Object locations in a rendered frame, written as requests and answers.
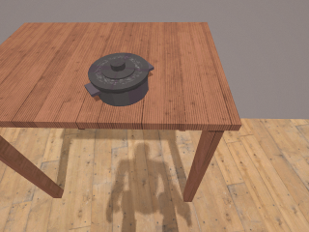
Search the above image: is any lid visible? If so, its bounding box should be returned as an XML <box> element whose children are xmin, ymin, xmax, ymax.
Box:
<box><xmin>88</xmin><ymin>52</ymin><xmax>149</xmax><ymax>92</ymax></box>

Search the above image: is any pot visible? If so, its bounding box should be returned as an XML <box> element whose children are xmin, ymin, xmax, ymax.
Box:
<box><xmin>84</xmin><ymin>61</ymin><xmax>155</xmax><ymax>106</ymax></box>

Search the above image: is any knob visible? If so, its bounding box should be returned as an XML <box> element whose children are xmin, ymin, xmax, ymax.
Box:
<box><xmin>110</xmin><ymin>58</ymin><xmax>126</xmax><ymax>71</ymax></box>

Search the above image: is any table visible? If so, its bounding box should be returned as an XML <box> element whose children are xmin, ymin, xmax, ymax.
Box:
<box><xmin>0</xmin><ymin>22</ymin><xmax>242</xmax><ymax>202</ymax></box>

